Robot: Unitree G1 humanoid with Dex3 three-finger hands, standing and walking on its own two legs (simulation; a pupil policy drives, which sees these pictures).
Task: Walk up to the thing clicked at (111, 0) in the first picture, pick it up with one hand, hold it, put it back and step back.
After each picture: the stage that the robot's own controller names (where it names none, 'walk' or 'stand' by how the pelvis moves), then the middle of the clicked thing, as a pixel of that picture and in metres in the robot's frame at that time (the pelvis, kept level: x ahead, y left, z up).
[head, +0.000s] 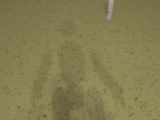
stand; (109, 10) +1.88 -0.35 -0.66
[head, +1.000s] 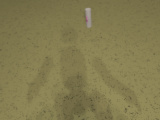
walk; (88, 17) +1.77 +0.05 -0.62
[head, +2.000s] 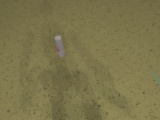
walk; (60, 46) +1.15 +0.31 -0.65
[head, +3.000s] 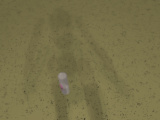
walk; (64, 84) +0.71 +0.22 -0.65
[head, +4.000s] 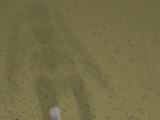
walk; (56, 118) +0.43 +0.16 -0.64
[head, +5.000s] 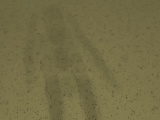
stand; out of the picture +0.36 +0.19 -0.64
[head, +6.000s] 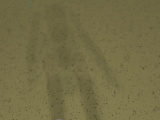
stand; out of the picture +0.36 +0.18 -0.65
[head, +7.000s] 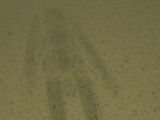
stand; out of the picture +0.37 +0.17 -0.66
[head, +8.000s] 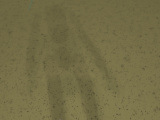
stand; out of the picture +0.37 +0.18 -0.66
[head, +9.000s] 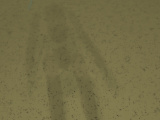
stand; out of the picture +0.36 +0.18 -0.66
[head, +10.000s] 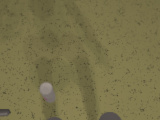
go down; (48, 93) +0.40 +0.17 -0.51
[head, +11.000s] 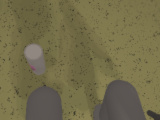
go down; (36, 61) +0.46 +0.18 -0.29
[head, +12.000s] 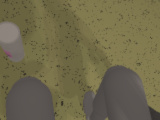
close in; (12, 45) +0.46 +0.20 -0.21
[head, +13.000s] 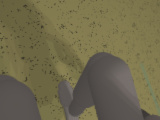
close; out of the picture +0.46 +0.23 -0.17
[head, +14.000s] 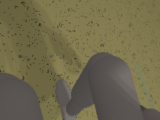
lift; out of the picture +0.43 +0.24 -0.17
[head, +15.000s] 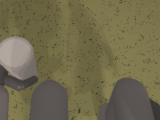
lift; (23, 66) +0.34 +0.21 -0.03
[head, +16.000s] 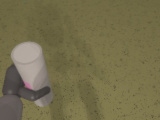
hold; (36, 79) +0.32 +0.16 +0.09
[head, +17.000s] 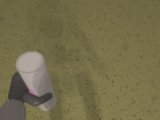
hold; (40, 85) +0.31 +0.16 +0.04
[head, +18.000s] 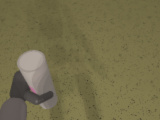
hold; (41, 84) +0.32 +0.16 +0.04
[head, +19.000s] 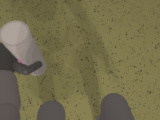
crouch; (28, 54) +0.42 +0.16 -0.03
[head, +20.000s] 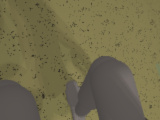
lower; out of the picture +0.47 +0.23 -0.15
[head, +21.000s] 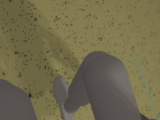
lower; out of the picture +0.47 +0.24 -0.18
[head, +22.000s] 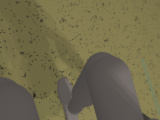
lower; out of the picture +0.46 +0.24 -0.17
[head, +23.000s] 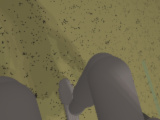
lower; out of the picture +0.45 +0.23 -0.17
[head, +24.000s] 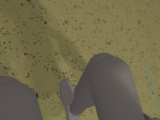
loosen; out of the picture +0.44 +0.22 -0.17
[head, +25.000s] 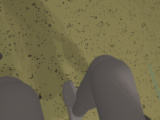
withdraw; out of the picture +0.44 +0.20 -0.18
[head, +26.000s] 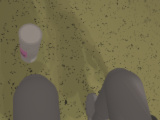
walk; (29, 46) +0.45 +0.17 -0.22
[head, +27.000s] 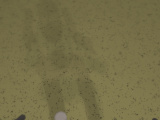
stand; out of the picture +0.37 +0.14 -0.58
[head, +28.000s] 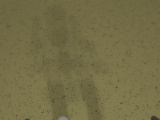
stand; out of the picture +0.37 +0.14 -0.60
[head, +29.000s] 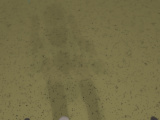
stand; out of the picture +0.37 +0.13 -0.60
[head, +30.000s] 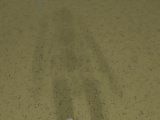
walk; out of the picture +0.38 +0.13 -0.66
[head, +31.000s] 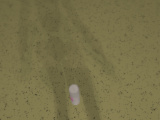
walk; (74, 95) +0.51 +0.10 -0.64
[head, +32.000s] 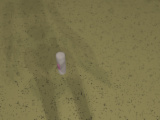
walk; (61, 63) +0.77 +0.17 -0.63
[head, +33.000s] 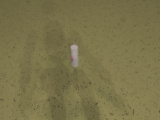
stand; (74, 56) +1.04 +0.14 -0.63
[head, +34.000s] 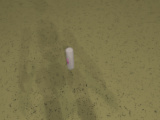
stand; (70, 59) +1.02 +0.15 -0.66
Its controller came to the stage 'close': yes
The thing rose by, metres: 0.69
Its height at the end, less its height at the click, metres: +0.00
